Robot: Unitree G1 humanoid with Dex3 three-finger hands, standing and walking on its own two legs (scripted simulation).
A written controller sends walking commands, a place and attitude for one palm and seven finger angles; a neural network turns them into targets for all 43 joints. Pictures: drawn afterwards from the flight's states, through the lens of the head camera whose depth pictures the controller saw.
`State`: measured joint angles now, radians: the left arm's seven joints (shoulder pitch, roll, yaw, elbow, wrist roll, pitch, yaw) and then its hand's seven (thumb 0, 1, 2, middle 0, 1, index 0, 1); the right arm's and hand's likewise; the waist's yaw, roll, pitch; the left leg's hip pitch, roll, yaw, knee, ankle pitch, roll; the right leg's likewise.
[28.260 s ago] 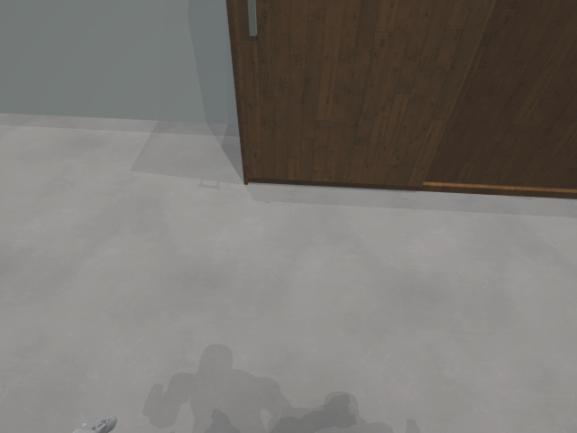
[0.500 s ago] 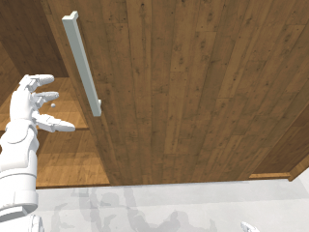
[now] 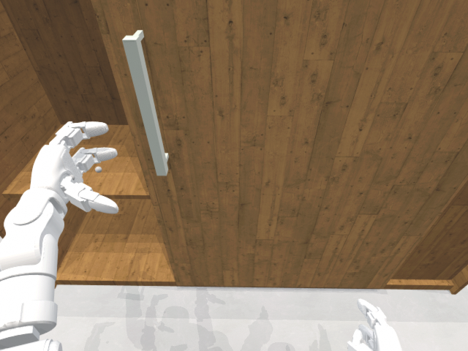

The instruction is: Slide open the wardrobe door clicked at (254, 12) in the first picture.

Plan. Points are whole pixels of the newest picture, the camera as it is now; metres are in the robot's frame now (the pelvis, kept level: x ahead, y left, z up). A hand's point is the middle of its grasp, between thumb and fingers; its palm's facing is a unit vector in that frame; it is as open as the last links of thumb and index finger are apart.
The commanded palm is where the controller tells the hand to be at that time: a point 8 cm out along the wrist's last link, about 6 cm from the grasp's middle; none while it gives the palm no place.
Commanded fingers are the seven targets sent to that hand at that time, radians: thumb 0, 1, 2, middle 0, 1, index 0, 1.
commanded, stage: draw the hand back to the body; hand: left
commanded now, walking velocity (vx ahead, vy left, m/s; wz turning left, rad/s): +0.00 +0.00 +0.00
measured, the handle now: (152, 111) +0.54 +0.23 +0.16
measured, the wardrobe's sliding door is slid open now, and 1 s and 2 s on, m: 0.56 0.56 0.56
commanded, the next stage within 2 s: step back with the hand held close in 1.40 s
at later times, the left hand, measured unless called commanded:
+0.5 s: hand (58, 214) +0.25 +0.28 +0.17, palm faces +0.43 -0.88 -0.22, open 13.7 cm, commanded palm +0.21 +0.30 +0.17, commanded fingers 0.00 -0.01 0.46 -0.23 -0.83 -0.23 -0.83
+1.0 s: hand (46, 240) +0.20 +0.27 +0.17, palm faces +0.46 -0.82 -0.34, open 9.0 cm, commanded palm +0.16 +0.30 +0.18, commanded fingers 0.00 0.90 0.90 -0.20 -0.30 -0.20 -0.30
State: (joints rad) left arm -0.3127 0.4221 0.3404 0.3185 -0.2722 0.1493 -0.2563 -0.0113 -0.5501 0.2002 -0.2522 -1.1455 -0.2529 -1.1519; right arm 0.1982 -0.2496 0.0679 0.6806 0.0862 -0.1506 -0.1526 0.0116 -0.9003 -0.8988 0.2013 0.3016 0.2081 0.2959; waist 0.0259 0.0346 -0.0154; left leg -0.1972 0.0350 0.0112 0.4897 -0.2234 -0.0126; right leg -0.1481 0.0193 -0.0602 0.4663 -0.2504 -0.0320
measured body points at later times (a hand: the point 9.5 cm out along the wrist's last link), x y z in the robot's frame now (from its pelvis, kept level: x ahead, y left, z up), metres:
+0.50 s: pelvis +0.00 +0.01 +0.00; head -0.03 -0.01 +0.45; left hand +0.22 +0.32 +0.18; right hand +0.20 -0.21 -0.06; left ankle +0.03 +0.13 -0.74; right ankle +0.01 -0.10 -0.74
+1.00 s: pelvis +0.01 +0.01 +0.01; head -0.03 -0.01 +0.45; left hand +0.17 +0.31 +0.19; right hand +0.20 -0.22 -0.07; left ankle +0.03 +0.13 -0.74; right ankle +0.01 -0.10 -0.74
